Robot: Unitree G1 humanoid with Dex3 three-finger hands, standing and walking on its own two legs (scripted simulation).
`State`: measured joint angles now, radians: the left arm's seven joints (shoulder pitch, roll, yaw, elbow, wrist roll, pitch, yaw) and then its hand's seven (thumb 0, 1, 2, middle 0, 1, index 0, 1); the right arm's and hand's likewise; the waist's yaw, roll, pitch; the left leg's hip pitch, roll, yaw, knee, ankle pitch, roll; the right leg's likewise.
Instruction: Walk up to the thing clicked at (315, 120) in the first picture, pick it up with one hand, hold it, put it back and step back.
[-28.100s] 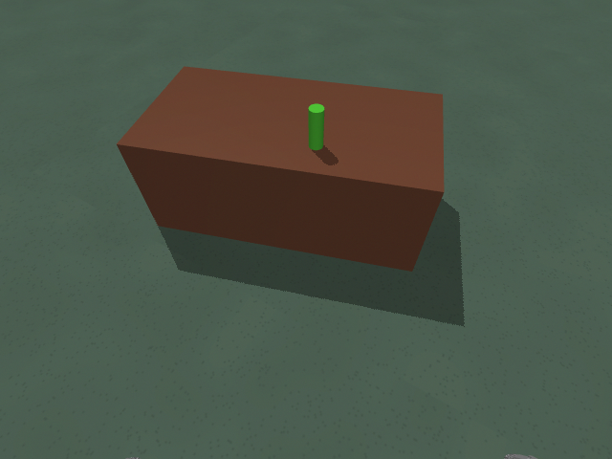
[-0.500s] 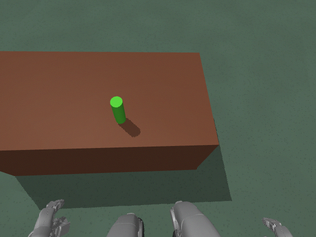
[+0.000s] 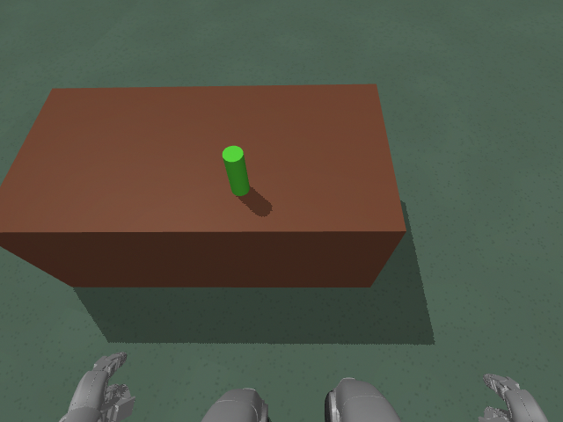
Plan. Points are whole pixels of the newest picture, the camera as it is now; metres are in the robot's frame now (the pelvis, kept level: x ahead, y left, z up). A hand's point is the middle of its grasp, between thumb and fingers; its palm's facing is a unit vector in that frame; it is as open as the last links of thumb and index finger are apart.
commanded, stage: step back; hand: left
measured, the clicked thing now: (236, 172) +0.65 +0.14 -0.23
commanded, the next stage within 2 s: none
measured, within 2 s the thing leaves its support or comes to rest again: neither
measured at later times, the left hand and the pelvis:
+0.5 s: hand out of the picture -0.07 +0.24 -0.14, palm faces -0.07 -0.92 -0.40, open 7.3 cm; pelvis -0.15 -0.03 +0.00, yaw -4 degrees
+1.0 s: hand out of the picture -0.20 +0.23 -0.14, palm faces -0.05 -0.92 -0.38, open 7.3 cm; pelvis -0.31 -0.04 +0.00, yaw -3 degrees
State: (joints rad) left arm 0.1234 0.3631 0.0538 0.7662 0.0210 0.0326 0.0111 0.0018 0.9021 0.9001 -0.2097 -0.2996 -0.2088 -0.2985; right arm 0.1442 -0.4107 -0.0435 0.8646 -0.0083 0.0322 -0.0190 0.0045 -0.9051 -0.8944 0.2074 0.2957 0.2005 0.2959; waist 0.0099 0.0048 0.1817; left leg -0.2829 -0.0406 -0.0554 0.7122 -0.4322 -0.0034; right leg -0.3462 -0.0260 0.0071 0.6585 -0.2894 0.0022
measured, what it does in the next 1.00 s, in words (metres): walks backwards: left foot, then right foot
